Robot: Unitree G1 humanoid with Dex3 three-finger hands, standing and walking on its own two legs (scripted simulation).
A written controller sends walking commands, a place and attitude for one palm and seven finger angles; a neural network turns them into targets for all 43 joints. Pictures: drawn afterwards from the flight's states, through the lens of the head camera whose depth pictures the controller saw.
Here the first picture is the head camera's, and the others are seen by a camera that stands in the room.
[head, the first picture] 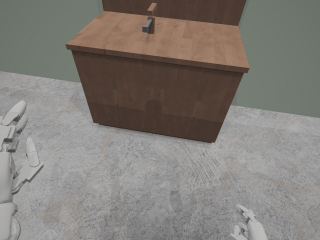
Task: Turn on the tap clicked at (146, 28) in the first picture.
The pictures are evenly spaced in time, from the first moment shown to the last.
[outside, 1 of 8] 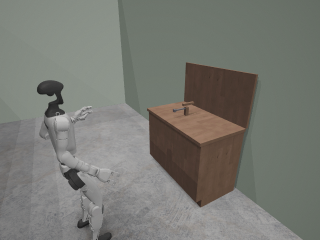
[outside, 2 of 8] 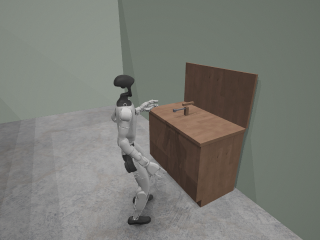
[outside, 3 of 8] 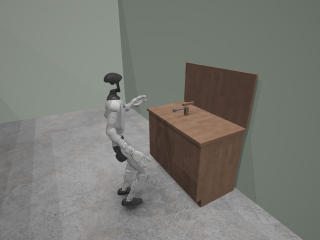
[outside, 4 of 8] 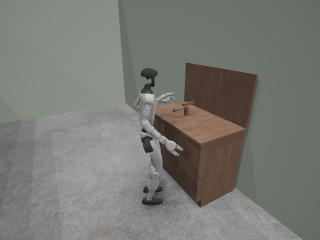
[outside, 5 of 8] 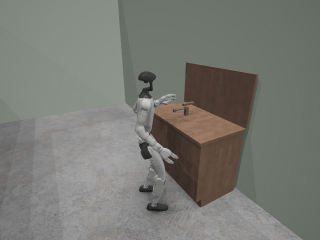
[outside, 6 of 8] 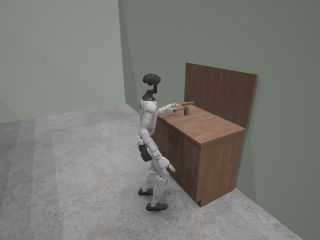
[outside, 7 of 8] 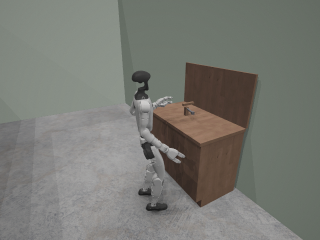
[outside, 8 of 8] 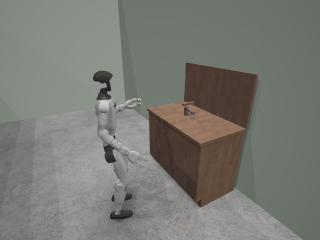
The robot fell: no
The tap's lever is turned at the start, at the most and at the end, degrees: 0 77 77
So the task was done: yes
